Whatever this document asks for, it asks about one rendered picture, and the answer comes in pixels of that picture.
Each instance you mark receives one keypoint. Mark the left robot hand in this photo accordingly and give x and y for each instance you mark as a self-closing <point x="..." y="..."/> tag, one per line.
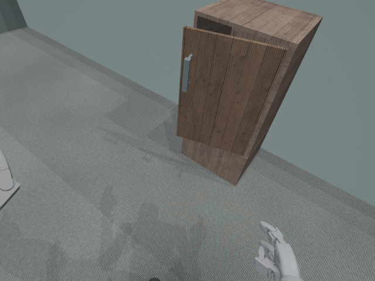
<point x="8" y="187"/>

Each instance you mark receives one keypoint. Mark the cupboard door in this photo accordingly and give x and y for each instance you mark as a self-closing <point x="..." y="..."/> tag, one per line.
<point x="230" y="81"/>

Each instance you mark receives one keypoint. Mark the handle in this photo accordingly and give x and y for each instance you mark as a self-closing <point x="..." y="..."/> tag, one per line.
<point x="186" y="73"/>

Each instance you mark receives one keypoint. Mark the right robot hand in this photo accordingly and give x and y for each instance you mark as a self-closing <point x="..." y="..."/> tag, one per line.
<point x="281" y="261"/>

